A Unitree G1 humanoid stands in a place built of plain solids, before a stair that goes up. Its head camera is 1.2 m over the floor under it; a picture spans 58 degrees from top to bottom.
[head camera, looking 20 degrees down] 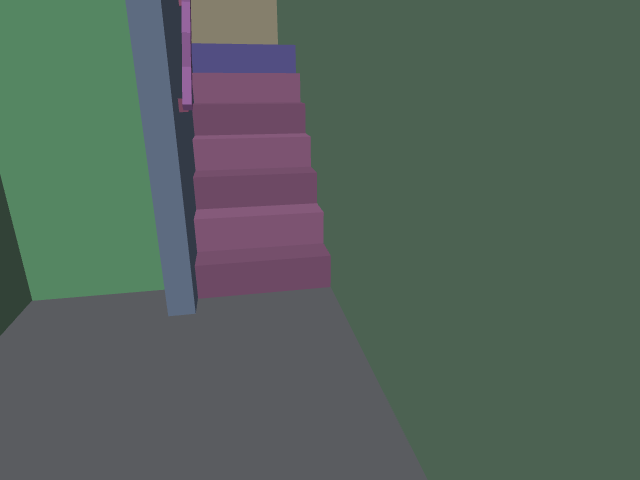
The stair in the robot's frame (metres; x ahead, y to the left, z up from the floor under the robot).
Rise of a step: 0.21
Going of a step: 0.22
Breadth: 0.80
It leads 11 degrees to the left of straight ahead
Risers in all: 7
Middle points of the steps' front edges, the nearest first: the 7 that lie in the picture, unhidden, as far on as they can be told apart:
2.36 0.33 0.21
2.58 0.37 0.42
2.80 0.41 0.63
3.01 0.46 0.85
3.23 0.50 1.06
3.45 0.54 1.27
3.66 0.59 1.48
